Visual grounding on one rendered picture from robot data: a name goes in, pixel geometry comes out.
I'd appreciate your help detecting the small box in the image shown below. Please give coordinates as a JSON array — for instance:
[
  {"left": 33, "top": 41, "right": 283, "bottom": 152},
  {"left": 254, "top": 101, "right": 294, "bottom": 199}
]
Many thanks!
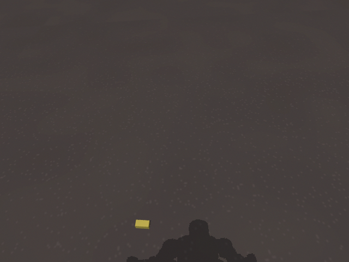
[{"left": 135, "top": 220, "right": 150, "bottom": 229}]

